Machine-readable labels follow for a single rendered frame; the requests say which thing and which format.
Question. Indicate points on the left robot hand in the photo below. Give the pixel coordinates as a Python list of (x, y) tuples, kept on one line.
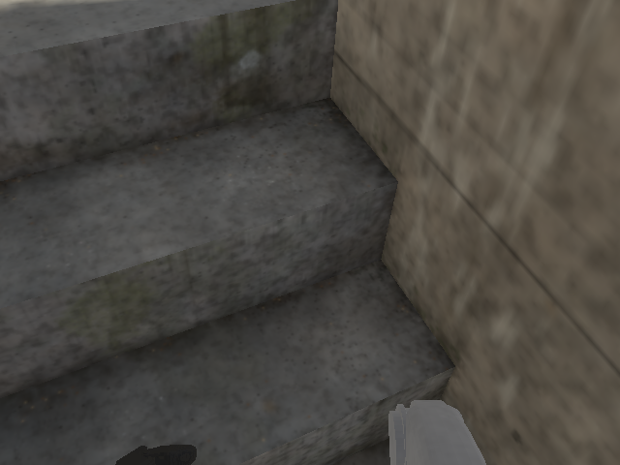
[(163, 455)]

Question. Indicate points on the right robot thigh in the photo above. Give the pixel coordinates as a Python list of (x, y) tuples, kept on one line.
[(430, 432)]

